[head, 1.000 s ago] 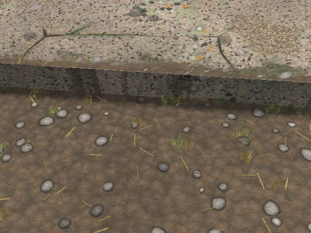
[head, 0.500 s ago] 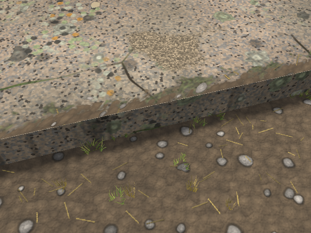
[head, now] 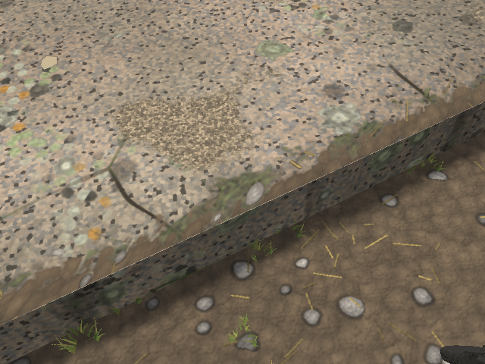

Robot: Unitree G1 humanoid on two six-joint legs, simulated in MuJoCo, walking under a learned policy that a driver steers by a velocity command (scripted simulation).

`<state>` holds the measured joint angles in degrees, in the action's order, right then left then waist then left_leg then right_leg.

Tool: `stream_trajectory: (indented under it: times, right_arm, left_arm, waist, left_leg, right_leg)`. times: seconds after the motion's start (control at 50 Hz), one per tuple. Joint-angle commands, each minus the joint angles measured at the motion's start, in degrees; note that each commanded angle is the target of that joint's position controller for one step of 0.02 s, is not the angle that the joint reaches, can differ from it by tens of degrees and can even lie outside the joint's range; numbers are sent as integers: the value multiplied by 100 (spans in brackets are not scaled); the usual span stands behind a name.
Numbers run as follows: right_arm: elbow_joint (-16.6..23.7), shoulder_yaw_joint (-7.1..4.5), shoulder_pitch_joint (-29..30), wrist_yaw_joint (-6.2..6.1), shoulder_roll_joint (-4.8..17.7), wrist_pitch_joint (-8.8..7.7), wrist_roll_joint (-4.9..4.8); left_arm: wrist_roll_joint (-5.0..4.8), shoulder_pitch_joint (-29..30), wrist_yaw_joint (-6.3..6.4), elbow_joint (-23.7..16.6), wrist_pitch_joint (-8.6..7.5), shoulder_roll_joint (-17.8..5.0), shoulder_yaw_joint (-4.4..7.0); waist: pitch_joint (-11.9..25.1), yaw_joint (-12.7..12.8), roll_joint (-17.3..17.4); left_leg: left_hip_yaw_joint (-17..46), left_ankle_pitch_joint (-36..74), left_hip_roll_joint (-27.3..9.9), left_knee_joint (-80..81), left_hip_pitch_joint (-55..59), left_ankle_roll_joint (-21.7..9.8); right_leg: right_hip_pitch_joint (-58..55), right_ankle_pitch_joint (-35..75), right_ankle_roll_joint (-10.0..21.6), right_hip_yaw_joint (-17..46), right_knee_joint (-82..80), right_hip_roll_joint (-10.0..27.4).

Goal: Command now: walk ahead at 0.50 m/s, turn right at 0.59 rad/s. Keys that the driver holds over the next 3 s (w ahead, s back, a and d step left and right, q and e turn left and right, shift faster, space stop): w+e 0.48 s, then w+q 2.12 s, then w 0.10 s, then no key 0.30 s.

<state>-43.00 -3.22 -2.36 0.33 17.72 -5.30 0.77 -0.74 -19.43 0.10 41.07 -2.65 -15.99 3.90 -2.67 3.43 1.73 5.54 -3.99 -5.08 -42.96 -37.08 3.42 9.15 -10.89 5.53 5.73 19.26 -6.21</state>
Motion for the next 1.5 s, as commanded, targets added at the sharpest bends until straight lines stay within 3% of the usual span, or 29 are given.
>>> stream_trajectory:
  times: [0.02, 0.12, 0.18, 0.2, 0.22, 0.24, 0.26, 0.28, 0.32, 0.56, 0.6, 0.64, 0.66, 0.68, 0.7, 0.74, 0.78, 0.96, 1.02, 1.1, 1.14, 1.16, 1.18, 1.22, 1.26, 1.32, 1.36, 1.44, 1.5]
  right_arm:
    - [451, -24, 539, 52, 272, -69, -60]
    - [575, -106, 695, 135, 566, -185, -105]
    - [326, -268, -305, 80, 843, -276, -68]
    - [191, -192, -1236, 1, 918, -161, 484]
    - [131, -416, -1936, -69, 1691, 0, 503]
    - [148, -356, -1649, -55, 1344, 108, 293]
    - [245, -227, -1392, -46, 863, 152, 218]
    - [215, -150, -1164, -42, 616, 176, 210]
    - [59, -75, -1171, -66, 460, 144, 141]
    - [-503, -117, -1917, 50, 651, -16, 25]
    - [-662, -139, -2058, 59, 798, 62, -11]
    - [-763, -112, -2094, 56, 822, 120, -44]
    - [-689, -39, -2085, 60, 634, 108, -56]
    - [-317, 133, -2231, 114, -11, 95, -124]
    - [-386, -18, -2308, 22, 412, 166, -69]
    - [-497, -57, -1978, 34, 396, 212, -83]
    - [-682, -75, -2064, 73, 266, 326, 18]
    - [-288, 13, -727, 323, -139, 436, 92]
    - [-210, 87, -588, 275, -208, 481, 137]
    - [-357, -24, -1234, 88, 35, 525, 181]
    - [-699, -204, -2471, 21, 291, 442, 192]
    - [-717, -355, -2492, -41, 944, 423, 227]
    - [-540, -463, -2347, 4, 1493, 452, 129]
    - [-406, -365, -1760, -66, 848, 509, -50]
    - [-325, -226, -1441, -119, 419, 486, -19]
    - [-315, -247, -1515, -122, 531, 352, -3]
    - [-365, -242, -1850, -178, 532, 336, 7]
    - [-504, -240, -2662, -260, 566, 330, 55]
    - [-684, -239, -3268, -287, 598, 163, 126]
  left_arm:
    - [-30, 39, 78, -337, -66, -1065, 301]
    - [-62, -183, 104, -179, 1, -994, 303]
    - [-26, -30, 100, -219, 53, -786, 231]
    - [309, -157, 2, -244, -21, -878, 217]
    - [86, -774, -35, -452, -35, -565, 190]
    - [298, -616, -18, -270, 19, -834, 166]
    - [313, -196, -54, -174, 59, -942, 193]
    - [276, 48, -120, -192, 70, -864, 165]
    - [356, 289, -252, -270, 171, -734, 137]
    - [339, 1799, -466, -685, 220, -280, -169]
    - [387, 1778, -396, -644, 185, -384, -158]
    - [458, 870, -279, -306, 63, -489, -90]
    - [563, -18, -201, -21, -17, -751, 1]
    - [635, -661, -89, -14, -48, -1427, 137]
    - [388, -681, -41, 29, 1, -1672, 218]
    - [264, 153, -45, 79, -37, -856, -7]
    - [245, 538, -30, 118, -111, -437, -138]
    - [189, 305, 40, 552, -316, -428, -79]
    - [232, 149, 84, 676, -333, -505, -48]
    - [208, 230, 93, 684, -262, -748, -5]
    - [72, 538, 28, 575, -132, -874, 27]
    - [173, 543, 17, 433, -139, -288, -101]
    - [213, 123, -9, 96, -166, -158, -169]
    - [356, 709, -35, -10, -237, -415, -139]
    - [411, 718, -74, -18, -167, -354, -137]
    - [446, 555, -161, -93, 68, -118, -200]
    - [421, 990, -143, -344, 166, 35, -269]
    - [413, 2037, -83, -922, 241, 151, -344]
    - [469, 3094, 77, -1603, 230, 260, -408]
  waist:
    - [151, 12, -567]
    - [142, 10, -748]
    - [610, -515, -905]
    - [1102, -772, -433]
    - [2200, -721, 1443]
    - [1756, -633, 1288]
    - [984, -676, 416]
    - [652, -593, 156]
    - [304, -485, 557]
    - [-114, -602, 509]
    - [-130, -517, 498]
    - [407, -15, 194]
    - [1056, 341, -65]
    - [1963, 467, -1409]
    - [2200, 450, -1496]
    - [693, 3, -816]
    - [240, -292, -907]
    - [-137, -299, -645]
    - [45, -293, -729]
    - [446, -675, -692]
    - [837, -1305, -358]
    - [547, -1138, 734]
    - [1111, -691, 1019]
    - [226, -624, 132]
    - [3, -306, -124]
    - [300, -124, -224]
    - [422, -336, 31]
    - [238, -742, 247]
    - [-193, -1082, 349]
  left_leg:
    - [-229, 942, 357, 937, 745, 56]
    - [-7, 438, 457, 1569, 945, -145]
    - [-154, 28, 432, 1905, 2441, -510]
    - [553, -1025, -392, 1689, 3650, -698]
    - [3076, -1907, -1785, 2194, 5478, -1504]
    - [3839, -2476, -1976, 2663, 5140, -1515]
    - [2904, -2575, -1694, 2721, 4398, -1348]
    - [2149, -1988, -1409, 2817, 3847, -1193]
    - [1119, -818, -1027, 3003, 3256, -1086]
    - [-782, 740, -883, 3440, 2993, -1000]
    - [-682, 1566, -967, 3110, 3224, -1013]
    - [-892, 3069, -703, 1676, 3218, -893]
    - [-990, 2222, -408, 470, 2518, -775]
    - [-1245, -991, 267, -1521, 817, -516]
    - [-553, -2638, 709, -2527, 329, -606]
    - [-201, -1871, 163, -2395, 178, -727]
    - [-304, -1475, 11, -1992, 516, -636]
    - [-654, 35, -22, -582, 145, -368]
    - [-1054, -73, 132, -234, 879, -554]
    - [-1374, -1025, 760, -31, 1888, -1119]
    - [-1351, -597, 1116, 1351, 3410, -1360]
    - [495, 576, -150, 1682, 4148, -1692]
    - [3162, 1915, -1438, 2265, 4756, -2781]
    - [2504, -375, -1192, 2790, 3643, -2695]
    - [1778, 582, -684, 2715, 2915, -2316]
    - [1026, 2043, -267, 2506, 2543, -2119]
    - [1083, 2468, -184, 2354, 2902, -2098]
    - [1867, 804, -363, 2563, 3929, -2238]
    - [2671, -167, -1063, 2729, 5050, -2467]
  right_leg:
    - [546, 578, 713, 1002, -665, 1162]
    - [-143, 403, 586, 1695, 13, 1418]
    - [-68, 1065, 309, 1715, 1015, 1106]
    - [613, 1080, 61, 1121, 2616, 520]
    - [2279, -1022, -283, 217, 4390, -338]
    - [3088, -2090, -210, 202, 4978, 66]
    - [3100, -1623, -186, 240, 5043, 354]
    - [2853, -1218, -207, 150, 4817, 550]
    - [2556, -996, -281, 35, 4398, 767]
    - [1808, 376, -285, -746, 1802, 712]
    - [1453, 113, -136, -926, 1410, 630]
    - [60, 249, 56, -1052, 748, 381]
    - [-1311, 177, 185, -617, 723, 832]
    - [-2976, -107, 577, 1691, 427, 2821]
    - [-2600, 431, 819, 2844, -141, 3289]
    - [-1254, 651, 474, 1159, -308, 2595]
    - [-537, 963, 160, 338, -661, 2155]
    - [-440, 1780, 321, -1216, -1125, 1958]
    - [-437, 2332, 308, -1581, -766, 2079]
    - [-815, 5792, 164, -1886, 1032, 2176]
    - [-31, 4230, -157, -1975, 3466, 1790]
    - [1723, -523, -430, -1831, 5614, 1063]
    - [3056, -1732, -700, -776, 6875, 366]
    - [3593, -990, -747, -379, 6718, 933]
    - [3375, -807, -822, -476, 6653, 1037]
    - [3191, -607, -961, -643, 6538, 1048]
    - [3822, -808, -978, -879, 6998, 1002]
    - [5801, -1202, -921, -861, 7607, 1099]
    - [8540, -2587, -594, -374, 9855, 1163]
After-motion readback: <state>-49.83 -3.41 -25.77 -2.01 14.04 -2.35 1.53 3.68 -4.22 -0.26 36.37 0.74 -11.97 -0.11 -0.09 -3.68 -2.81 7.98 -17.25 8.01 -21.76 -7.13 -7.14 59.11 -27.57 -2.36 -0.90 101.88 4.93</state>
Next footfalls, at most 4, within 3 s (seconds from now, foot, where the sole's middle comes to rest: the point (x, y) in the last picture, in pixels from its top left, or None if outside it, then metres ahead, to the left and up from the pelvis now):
0.20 left None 0.30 0.15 -0.78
0.66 right None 0.46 -0.16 -0.78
1.14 left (291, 282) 0.70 -0.03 -0.78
1.72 right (344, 132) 1.13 -0.20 -0.59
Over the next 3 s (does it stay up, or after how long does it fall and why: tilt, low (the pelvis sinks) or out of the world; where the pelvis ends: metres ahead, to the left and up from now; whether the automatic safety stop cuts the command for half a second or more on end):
stays up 1.59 0.17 0.18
